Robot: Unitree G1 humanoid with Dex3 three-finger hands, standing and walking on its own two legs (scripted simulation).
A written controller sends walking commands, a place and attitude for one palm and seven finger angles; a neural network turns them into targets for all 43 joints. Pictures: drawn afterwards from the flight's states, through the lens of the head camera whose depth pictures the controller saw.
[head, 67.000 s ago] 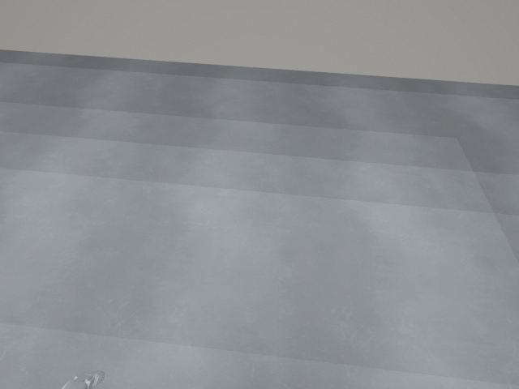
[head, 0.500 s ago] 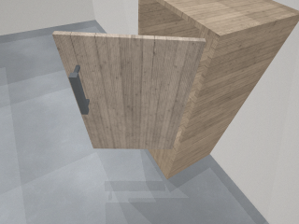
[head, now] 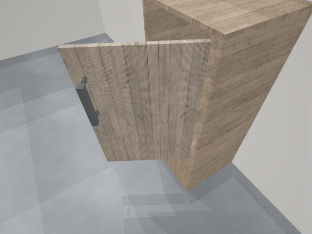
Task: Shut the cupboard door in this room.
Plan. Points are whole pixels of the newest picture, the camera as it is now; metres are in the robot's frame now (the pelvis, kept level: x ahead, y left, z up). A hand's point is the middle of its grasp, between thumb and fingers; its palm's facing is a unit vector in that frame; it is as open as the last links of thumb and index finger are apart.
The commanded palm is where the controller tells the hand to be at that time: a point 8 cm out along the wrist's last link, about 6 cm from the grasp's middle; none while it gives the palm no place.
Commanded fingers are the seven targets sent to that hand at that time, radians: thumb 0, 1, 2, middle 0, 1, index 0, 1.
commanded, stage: look again from close up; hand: left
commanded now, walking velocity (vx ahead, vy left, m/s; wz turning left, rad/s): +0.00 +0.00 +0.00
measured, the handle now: (90, 102) +0.47 +0.24 +0.07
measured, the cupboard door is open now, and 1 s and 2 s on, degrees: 61 61 61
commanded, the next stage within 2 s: raise the hand and make a fist in 0.24 s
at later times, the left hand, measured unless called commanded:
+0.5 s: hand (90, 210) +0.19 +0.19 -0.03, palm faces +0.25 -0.96 -0.14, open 7.2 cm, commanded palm +0.11 +0.23 -0.05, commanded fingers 0.00 0.90 0.90 -0.35 -0.46 -0.35 -0.46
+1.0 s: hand (93, 217) +0.17 +0.17 -0.01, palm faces +0.02 -1.00 -0.03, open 5.0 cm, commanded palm +0.13 +0.22 -0.01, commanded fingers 0.00 0.90 0.90 -0.81 -0.96 -0.81 -0.96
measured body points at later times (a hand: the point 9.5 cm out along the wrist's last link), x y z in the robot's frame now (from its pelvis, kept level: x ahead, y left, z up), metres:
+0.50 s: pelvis +0.00 -0.02 -0.01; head +0.00 -0.02 +0.44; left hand +0.17 +0.24 -0.02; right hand +0.10 -0.27 -0.13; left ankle +0.01 +0.10 -0.74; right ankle +0.00 -0.14 -0.74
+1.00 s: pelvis -0.04 -0.03 -0.08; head +0.01 -0.03 +0.36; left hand +0.16 +0.22 -0.01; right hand +0.17 -0.23 -0.16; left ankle +0.01 +0.10 -0.73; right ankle +0.00 -0.14 -0.74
